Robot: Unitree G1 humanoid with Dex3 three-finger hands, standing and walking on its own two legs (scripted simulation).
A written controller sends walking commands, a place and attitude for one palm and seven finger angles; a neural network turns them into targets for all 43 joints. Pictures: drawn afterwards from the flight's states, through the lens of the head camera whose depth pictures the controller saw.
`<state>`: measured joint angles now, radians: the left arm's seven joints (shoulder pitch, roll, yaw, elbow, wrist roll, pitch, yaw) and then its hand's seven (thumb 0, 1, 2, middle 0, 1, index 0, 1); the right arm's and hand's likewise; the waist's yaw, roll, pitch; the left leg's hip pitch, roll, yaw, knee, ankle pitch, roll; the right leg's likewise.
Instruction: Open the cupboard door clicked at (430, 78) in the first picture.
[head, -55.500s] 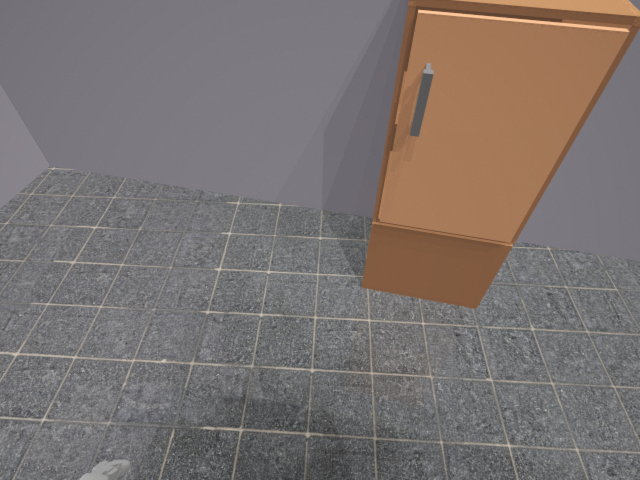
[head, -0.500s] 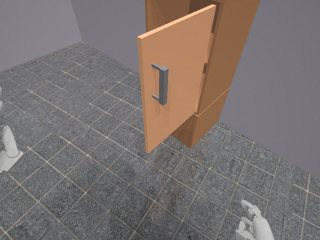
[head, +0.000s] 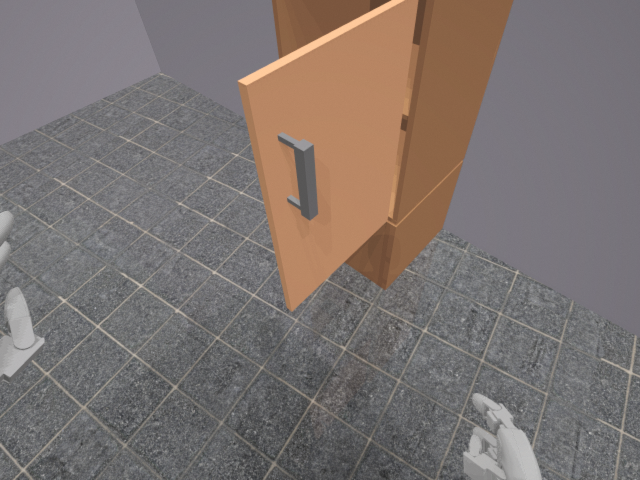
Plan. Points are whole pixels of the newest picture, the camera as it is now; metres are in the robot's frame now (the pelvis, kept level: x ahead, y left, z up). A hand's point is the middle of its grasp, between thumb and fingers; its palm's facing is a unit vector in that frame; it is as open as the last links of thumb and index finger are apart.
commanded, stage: stop stepping back and stand still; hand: left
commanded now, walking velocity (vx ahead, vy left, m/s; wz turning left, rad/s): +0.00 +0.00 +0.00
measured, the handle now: (297, 177) +0.55 +0.05 +0.05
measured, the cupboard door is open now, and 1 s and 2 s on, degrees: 90 90 90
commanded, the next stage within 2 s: let the arm hang, fingers relaxed in 1.16 s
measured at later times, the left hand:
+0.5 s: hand (13, 352) +0.20 +0.27 +0.17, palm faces +0.38 -0.78 -0.50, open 7.4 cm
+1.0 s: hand out of the picture +0.17 +0.31 +0.15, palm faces +0.39 -0.79 -0.47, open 7.4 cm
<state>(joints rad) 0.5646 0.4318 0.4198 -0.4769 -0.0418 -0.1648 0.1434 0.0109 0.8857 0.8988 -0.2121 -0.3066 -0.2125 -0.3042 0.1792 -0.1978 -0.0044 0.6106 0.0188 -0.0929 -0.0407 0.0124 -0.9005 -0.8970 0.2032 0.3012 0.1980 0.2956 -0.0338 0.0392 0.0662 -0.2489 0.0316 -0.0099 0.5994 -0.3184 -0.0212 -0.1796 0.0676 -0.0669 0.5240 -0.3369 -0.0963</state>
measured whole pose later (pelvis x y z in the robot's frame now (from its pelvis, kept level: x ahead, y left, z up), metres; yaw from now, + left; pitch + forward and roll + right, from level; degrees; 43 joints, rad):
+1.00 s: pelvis -0.03 +0.04 +0.01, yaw +0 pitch -1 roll -1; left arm 0.55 0.40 0.37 -0.43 -0.04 -0.16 0.14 0.01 0.89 0.90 -0.21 -0.31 -0.21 -0.30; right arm 0.23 -0.22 0.02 0.61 0.00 -0.09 -0.07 0.01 -0.90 -0.90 0.20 0.30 0.20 0.30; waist 0.00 0.02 0.03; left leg -0.25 -0.02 0.05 0.38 -0.12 0.05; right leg -0.13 0.05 -0.06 0.32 -0.18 -0.03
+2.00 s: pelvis -0.03 +0.03 +0.01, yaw +1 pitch -2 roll +0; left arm 0.33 0.14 0.00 1.16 0.00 0.01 0.03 0.00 0.91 0.90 -0.20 -0.30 -0.20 -0.30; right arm 0.30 -0.12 0.03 1.13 -0.02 0.02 -0.02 0.00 -0.90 -0.90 0.20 0.30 0.20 0.30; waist -0.01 0.04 0.05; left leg -0.24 -0.03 0.03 0.42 -0.14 0.04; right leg -0.14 0.04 -0.07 0.43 -0.25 -0.06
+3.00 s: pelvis +0.01 +0.01 +0.01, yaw +1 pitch -2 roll +1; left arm 0.31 0.10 0.00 1.15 0.00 -0.01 0.04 0.00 0.91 0.90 -0.20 -0.30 -0.20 -0.30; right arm 0.27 -0.13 0.02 1.16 -0.02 0.01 -0.04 0.00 -0.91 -0.90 0.20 0.30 0.19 0.29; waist 0.00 0.01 0.06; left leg -0.18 -0.01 0.03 0.40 -0.19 0.01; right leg -0.07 0.05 -0.07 0.38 -0.29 -0.08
